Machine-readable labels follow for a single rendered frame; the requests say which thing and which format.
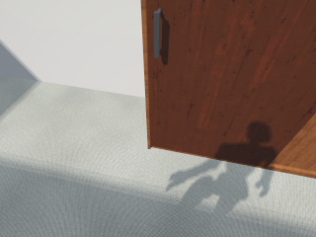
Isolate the handle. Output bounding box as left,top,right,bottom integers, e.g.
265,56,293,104
153,8,161,58

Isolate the wardrobe door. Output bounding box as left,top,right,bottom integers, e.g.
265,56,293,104
146,0,316,168
271,114,316,172

